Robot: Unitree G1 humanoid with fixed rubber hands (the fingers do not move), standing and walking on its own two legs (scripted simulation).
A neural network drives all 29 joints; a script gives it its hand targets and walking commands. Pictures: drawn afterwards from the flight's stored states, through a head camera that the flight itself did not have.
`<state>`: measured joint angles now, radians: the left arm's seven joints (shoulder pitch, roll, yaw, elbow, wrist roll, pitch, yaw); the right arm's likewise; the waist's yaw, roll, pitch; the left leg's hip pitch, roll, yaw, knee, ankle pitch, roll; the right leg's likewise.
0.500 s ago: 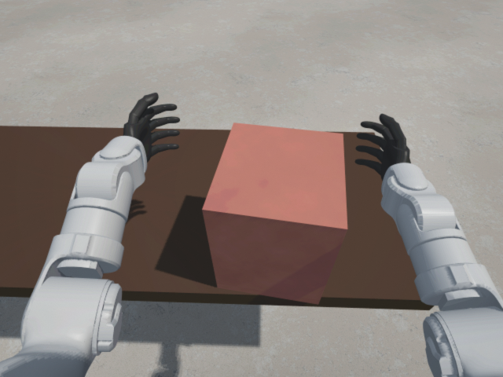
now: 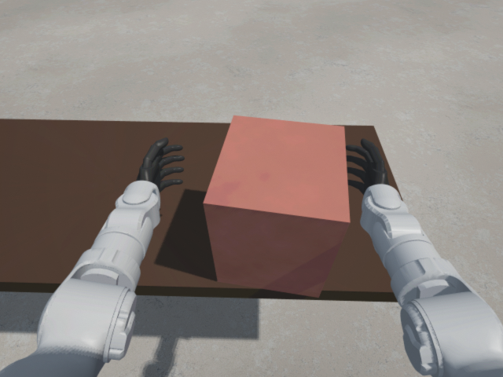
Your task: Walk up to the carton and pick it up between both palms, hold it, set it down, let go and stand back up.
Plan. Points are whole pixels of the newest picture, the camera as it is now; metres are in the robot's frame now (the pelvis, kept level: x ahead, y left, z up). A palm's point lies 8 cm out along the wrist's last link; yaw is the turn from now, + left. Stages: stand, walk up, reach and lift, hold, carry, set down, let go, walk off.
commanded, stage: reach and lift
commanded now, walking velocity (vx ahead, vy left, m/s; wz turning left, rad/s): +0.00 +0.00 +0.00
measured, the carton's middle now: (277, 208) +0.43 -0.02 +0.01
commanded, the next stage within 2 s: none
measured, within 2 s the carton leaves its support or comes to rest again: neither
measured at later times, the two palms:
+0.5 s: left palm (169, 193) +0.43 +0.17 +0.06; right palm (365, 203) +0.42 -0.18 +0.05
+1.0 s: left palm (187, 194) +0.43 +0.14 +0.06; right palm (352, 206) +0.41 -0.15 +0.05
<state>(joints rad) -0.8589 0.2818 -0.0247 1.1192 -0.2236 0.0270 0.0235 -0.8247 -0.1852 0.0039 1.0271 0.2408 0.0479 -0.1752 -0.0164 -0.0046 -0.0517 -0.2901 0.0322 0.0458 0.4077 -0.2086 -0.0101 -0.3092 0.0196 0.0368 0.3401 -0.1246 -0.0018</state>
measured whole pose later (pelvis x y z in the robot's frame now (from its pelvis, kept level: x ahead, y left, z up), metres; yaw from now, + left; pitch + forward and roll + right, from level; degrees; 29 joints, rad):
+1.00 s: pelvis +0.00 +0.00 -0.01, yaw +0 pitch +13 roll +0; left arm -0.93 0.09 0.35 1.36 0.16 -0.32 0.04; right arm -0.82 0.03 -0.43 1.13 -0.25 -0.23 -0.20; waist -0.02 0.01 -0.13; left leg -0.48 0.03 0.05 0.47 -0.22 -0.01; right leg -0.51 0.02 0.04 0.43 -0.15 0.00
